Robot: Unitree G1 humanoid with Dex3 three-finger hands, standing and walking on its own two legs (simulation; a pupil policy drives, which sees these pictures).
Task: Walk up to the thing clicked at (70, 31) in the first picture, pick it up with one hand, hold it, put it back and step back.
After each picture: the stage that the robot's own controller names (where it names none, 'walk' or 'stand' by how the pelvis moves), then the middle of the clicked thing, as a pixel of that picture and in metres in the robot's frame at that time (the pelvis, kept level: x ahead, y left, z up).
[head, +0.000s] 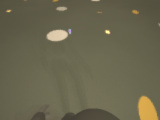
stand; (69, 31) +2.12 +0.66 -0.72
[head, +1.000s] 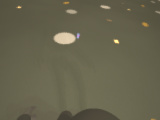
walk; (78, 35) +2.04 +0.34 -0.70
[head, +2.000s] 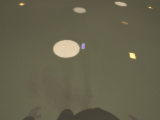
walk; (83, 46) +1.43 +0.16 -0.71
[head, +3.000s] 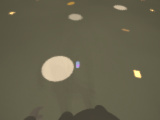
walk; (77, 64) +0.94 +0.17 -0.72
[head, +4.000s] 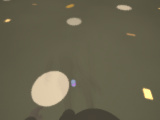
walk; (73, 83) +0.56 +0.21 -0.70
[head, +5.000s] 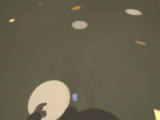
stand; (74, 97) +0.36 +0.16 -0.70
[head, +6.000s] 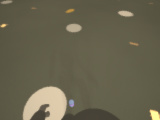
stand; (71, 103) +0.30 +0.18 -0.72
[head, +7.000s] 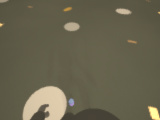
stand; (71, 102) +0.29 +0.18 -0.72
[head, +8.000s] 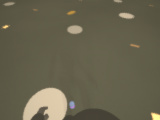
stand; (72, 105) +0.29 +0.17 -0.73
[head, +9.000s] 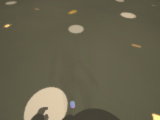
stand; (72, 104) +0.29 +0.17 -0.73
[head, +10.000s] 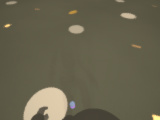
stand; (72, 104) +0.29 +0.16 -0.73
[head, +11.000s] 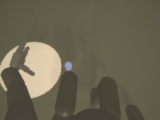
go down; (68, 66) +0.39 +0.17 -0.36
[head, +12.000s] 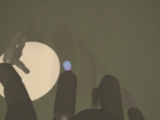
go down; (67, 65) +0.39 +0.18 -0.31
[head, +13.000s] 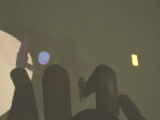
close in; (43, 58) +0.39 +0.21 -0.23
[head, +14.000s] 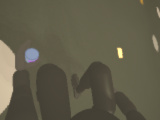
close; (31, 56) +0.39 +0.23 -0.22
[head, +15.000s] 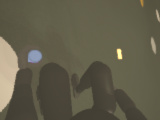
lift; (34, 57) +0.37 +0.22 -0.23
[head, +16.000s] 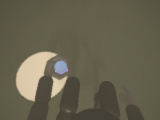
lift; (62, 69) +0.32 +0.19 -0.02
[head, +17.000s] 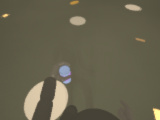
hold; (65, 74) +0.31 +0.17 +0.01
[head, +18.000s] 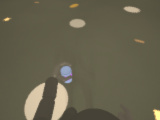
hold; (66, 74) +0.32 +0.17 +0.01
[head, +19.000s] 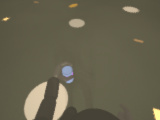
crouch; (68, 74) +0.32 +0.16 +0.01
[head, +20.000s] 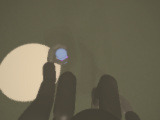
lower; (62, 56) +0.42 +0.18 -0.09
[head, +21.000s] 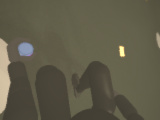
lower; (26, 51) +0.41 +0.25 -0.22
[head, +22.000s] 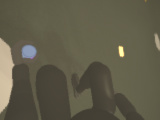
lower; (28, 53) +0.40 +0.24 -0.23
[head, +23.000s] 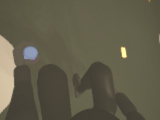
lower; (30, 54) +0.39 +0.24 -0.22
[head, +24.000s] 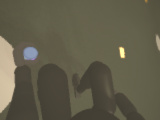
lower; (30, 55) +0.39 +0.24 -0.22
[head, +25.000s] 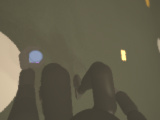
loosen; (35, 58) +0.37 +0.22 -0.22
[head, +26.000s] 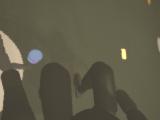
withdraw; (34, 57) +0.37 +0.22 -0.22
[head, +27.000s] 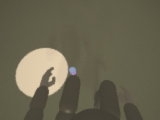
walk; (72, 71) +0.38 +0.17 -0.42
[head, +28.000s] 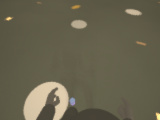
stand; (72, 101) +0.30 +0.15 -0.66
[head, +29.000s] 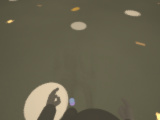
stand; (72, 101) +0.31 +0.16 -0.67
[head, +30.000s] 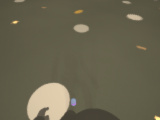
stand; (73, 102) +0.32 +0.15 -0.71
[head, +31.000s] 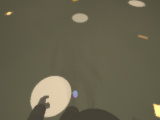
walk; (75, 93) +0.35 +0.14 -0.70
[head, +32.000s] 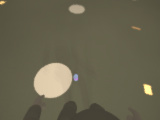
walk; (75, 77) +0.54 +0.14 -0.71
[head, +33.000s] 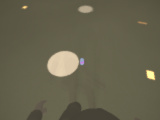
walk; (81, 61) +0.88 +0.18 -0.70
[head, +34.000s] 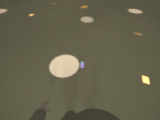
stand; (82, 64) +0.98 +0.15 -0.71
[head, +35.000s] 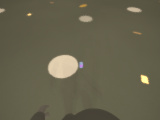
stand; (81, 65) +0.97 +0.16 -0.73
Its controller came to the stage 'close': yes
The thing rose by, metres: 0.73
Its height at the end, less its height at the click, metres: +0.00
